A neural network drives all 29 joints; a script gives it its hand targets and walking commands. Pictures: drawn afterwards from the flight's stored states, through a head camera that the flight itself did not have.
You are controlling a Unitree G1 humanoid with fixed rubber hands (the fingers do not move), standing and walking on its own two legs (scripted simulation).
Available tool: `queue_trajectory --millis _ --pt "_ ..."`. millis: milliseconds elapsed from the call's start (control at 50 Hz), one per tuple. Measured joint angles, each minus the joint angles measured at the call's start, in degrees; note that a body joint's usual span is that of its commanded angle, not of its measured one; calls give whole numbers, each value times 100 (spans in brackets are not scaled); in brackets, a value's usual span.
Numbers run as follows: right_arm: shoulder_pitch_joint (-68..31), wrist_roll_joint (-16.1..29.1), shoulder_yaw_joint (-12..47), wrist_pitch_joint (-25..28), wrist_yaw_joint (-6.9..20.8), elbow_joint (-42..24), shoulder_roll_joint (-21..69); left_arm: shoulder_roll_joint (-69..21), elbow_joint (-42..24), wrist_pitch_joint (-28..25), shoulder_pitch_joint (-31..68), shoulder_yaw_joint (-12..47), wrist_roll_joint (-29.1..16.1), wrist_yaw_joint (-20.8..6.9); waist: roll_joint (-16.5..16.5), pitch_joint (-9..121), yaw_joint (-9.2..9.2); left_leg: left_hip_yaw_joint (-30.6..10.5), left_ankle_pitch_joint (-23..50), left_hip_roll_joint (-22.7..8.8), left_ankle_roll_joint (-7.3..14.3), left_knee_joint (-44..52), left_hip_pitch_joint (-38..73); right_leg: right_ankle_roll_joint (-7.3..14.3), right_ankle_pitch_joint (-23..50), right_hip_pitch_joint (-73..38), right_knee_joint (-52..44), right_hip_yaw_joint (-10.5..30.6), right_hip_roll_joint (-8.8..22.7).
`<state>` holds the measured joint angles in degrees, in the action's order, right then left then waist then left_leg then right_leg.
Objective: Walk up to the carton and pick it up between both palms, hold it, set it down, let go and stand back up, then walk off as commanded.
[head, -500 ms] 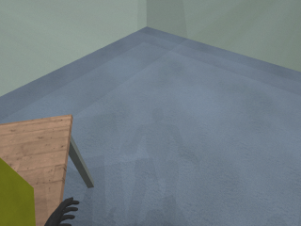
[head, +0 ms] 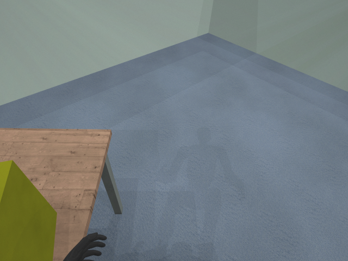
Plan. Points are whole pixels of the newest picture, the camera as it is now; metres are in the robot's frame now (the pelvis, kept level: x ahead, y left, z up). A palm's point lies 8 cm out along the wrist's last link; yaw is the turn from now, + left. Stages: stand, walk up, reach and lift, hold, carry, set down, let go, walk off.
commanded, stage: walk up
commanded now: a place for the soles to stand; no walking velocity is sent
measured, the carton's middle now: out of the picture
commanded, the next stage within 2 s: none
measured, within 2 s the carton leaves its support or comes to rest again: neither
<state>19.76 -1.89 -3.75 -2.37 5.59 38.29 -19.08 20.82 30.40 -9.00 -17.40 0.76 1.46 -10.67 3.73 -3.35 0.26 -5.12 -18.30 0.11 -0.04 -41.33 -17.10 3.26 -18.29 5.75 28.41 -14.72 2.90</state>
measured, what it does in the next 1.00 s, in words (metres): steps to the right, turning left: left foot, then right foot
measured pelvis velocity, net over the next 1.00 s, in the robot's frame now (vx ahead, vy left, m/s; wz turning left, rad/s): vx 0.10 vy -0.21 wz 0.50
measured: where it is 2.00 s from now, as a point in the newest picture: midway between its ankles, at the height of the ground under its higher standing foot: outside the picture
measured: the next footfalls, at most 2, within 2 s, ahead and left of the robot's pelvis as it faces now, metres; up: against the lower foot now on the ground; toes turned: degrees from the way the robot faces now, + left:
left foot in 0.06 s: +0.07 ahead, +0.13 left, +0.00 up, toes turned -3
right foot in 0.30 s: +0.12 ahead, -0.13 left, +0.00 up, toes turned +5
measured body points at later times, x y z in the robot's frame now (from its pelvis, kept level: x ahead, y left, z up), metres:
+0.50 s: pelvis +0.06 -0.12 +0.01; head +0.06 -0.12 +0.46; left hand +0.08 +0.19 -0.07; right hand +0.21 -0.38 -0.10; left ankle +0.02 +0.11 -0.66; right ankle +0.08 -0.14 -0.73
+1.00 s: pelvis +0.10 -0.21 +0.01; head +0.12 -0.20 +0.46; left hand +0.06 +0.12 -0.08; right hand +0.29 -0.47 -0.10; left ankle +0.07 -0.07 -0.71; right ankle +0.13 -0.26 -0.71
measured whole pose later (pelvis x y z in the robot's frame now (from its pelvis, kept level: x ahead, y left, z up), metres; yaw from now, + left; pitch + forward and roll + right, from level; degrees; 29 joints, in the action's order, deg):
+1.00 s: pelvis +0.10 -0.21 +0.01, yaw +29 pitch -5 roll +1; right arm 23.3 -1.8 -3.8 -3.9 4.8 39.5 -22.2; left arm 23.3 37.1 -0.1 -15.7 -1.5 0.7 1.3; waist 1.2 -7.0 0.9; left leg -6.1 -13.6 2.8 4.7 -37.0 -15.7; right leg -8.3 -13.1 12.2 37.6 -9.9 0.1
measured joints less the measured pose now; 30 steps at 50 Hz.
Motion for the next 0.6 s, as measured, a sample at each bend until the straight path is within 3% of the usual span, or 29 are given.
queue_trajectory --millis 60,80,120,180,260,300,320,360,440,520,560,600 --pt "-4 0 -2 36 -13 -1 1 -3 -279 -81 -156 114 1 2 -90 4 2 -1 21 2 170 497 365 -50 -364 52 517 -168 35" --pt "-9 0 0 44 -23 3 26 -3 -305 -74 -174 115 1 25 -27 4 1 11 -26 73 136 474 391 -54 -528 127 804 -145 135" --pt "-8 0 -1 62 -44 3 29 -3 -297 98 -108 115 4 63 -2 19 12 -34 -63 141 102 428 388 -53 -858 492 1505 242 19" --pt "107 0 0 64 -84 4 30 12 -308 483 191 108 8 227 -27 3 -1 -359 -80 140 290 430 290 -54 -1113 1111 2102 723 -351" --pt "113 0 1 59 -113 0 31 143 -288 583 207 29 7 516 77 -18 -8 -700 -81 141 135 430 274 -55 -1001 1393 1858 950 -340" --pt "73 0 0 41 -136 1 32 202 -270 584 93 -32 6 631 117 -18 -14 -826 -164 156 -10 347 231 -56 -394 1224 1329 970 -264" --pt "23 -1 -2 7 -169 6 34 210 -217 588 8 -54 9 688 118 -24 -12 -827 -332 156 19 192 172 -25 -15 1206 1276 899 -243" --pt "20 -1 1 -107 -215 9 34 210 -32 612 -62 -55 14 768 104 -24 -18 -808 -569 210 23 -412 -119 51 -22 1081 1174 687 -182" --pt "24 0 1 -156 -222 0 29 209 128 623 -264 -51 14 899 103 -17 -14 -744 -48 218 23 -1003 -562 15 153 639 300 394 -79" --pt "161 1 2 -146 -222 1 26 208 147 710 -191 -60 14 915 118 -16 -5 -491 128 223 21 -978 -567 -307 461 295 -423 217 -81" --pt "295 6 2 -109 -222 -6 15 205 148 825 25 -77 4 915 132 -20 8 -189 17 218 62 -403 -278 -582 543 258 -468 138 -120" --pt "442 6 -5 29 -242 -3 -117 201 148 928 363 -88 -66 914 -47 -102 28 -82 526 175 428 838 367 -980 636 782 729 98 -230"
